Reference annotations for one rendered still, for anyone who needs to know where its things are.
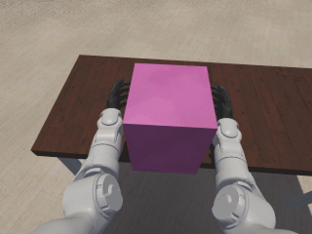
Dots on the right robot upper arm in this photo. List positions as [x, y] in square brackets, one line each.
[239, 211]

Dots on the left robot forearm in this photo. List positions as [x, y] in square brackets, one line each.
[106, 146]

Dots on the robot right hand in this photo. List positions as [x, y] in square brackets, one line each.
[223, 107]

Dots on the right robot forearm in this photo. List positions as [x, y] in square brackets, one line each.
[229, 158]

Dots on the carton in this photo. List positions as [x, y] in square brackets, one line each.
[169, 121]

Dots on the left robot upper arm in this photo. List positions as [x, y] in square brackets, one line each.
[88, 205]

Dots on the table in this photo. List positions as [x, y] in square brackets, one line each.
[271, 104]

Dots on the robot left hand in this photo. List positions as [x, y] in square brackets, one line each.
[114, 98]

